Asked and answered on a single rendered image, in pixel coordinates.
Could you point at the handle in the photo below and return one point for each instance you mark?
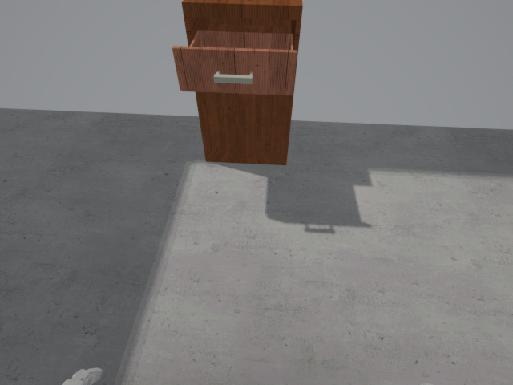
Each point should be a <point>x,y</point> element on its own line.
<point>244,79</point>

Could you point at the cabinet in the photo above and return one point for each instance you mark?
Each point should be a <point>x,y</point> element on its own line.
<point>244,128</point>

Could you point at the left robot hand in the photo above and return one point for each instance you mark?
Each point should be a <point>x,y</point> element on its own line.
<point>85,377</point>

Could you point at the drawer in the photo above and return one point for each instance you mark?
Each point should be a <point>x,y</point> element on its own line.
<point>269,56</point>

